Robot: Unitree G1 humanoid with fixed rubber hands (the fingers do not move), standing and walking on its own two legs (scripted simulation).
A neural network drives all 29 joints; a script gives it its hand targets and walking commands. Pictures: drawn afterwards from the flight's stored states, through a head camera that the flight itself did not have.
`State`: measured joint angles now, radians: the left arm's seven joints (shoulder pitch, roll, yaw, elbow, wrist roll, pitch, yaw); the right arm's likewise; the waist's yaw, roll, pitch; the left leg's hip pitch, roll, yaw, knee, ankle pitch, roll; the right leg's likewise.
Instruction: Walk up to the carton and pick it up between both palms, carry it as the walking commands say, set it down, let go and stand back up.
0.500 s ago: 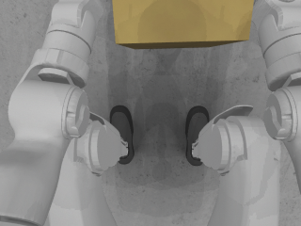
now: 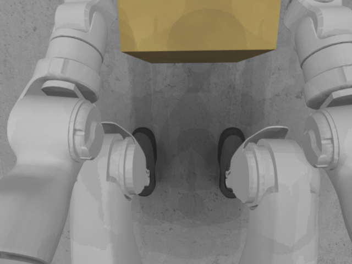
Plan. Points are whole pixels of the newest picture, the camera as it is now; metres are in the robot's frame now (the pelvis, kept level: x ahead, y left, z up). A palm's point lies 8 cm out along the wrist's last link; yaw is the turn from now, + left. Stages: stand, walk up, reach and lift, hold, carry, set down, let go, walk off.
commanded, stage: reach and lift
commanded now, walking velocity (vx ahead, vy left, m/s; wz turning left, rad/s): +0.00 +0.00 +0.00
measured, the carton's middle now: (195, 5) +0.54 -0.01 -0.23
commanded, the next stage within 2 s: none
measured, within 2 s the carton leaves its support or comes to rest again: neither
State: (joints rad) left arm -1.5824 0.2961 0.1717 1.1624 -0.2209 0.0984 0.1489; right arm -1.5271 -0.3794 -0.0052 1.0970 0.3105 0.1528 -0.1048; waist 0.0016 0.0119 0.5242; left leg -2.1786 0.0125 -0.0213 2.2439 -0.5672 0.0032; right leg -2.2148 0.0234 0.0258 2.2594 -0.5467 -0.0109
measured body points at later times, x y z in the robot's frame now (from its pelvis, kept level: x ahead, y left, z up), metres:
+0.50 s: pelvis -0.01 +0.01 +0.03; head +0.33 -0.01 +0.30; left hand +0.56 +0.15 -0.09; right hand +0.55 -0.16 -0.11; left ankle +0.13 +0.14 -0.32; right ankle +0.12 -0.11 -0.32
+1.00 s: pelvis -0.03 +0.01 +0.07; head +0.31 -0.01 +0.35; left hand +0.55 +0.16 -0.03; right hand +0.55 -0.15 -0.04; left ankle +0.13 +0.14 -0.32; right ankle +0.12 -0.11 -0.32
